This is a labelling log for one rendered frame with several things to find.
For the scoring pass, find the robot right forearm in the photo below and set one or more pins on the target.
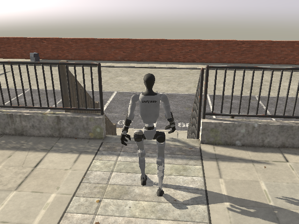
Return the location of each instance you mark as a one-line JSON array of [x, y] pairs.
[[171, 121]]

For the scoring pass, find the left robot upper arm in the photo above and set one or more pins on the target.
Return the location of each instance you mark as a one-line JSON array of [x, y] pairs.
[[132, 106]]

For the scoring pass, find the robot left shin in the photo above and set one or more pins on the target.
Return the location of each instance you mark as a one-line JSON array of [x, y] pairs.
[[141, 165]]

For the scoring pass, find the robot right shin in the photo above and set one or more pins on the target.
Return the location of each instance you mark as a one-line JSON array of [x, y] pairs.
[[160, 175]]

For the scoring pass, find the robot shin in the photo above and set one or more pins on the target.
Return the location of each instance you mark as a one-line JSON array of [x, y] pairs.
[[141, 165], [160, 175]]

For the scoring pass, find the right robot upper arm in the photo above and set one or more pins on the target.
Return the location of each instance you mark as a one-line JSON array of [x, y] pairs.
[[166, 106]]

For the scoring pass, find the right robot hand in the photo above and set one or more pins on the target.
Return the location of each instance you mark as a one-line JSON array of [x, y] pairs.
[[168, 127]]

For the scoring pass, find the robot left forearm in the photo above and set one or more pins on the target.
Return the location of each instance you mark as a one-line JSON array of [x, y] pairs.
[[126, 125]]

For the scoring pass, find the left robot hand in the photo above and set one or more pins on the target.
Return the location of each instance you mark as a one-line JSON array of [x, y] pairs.
[[122, 138]]

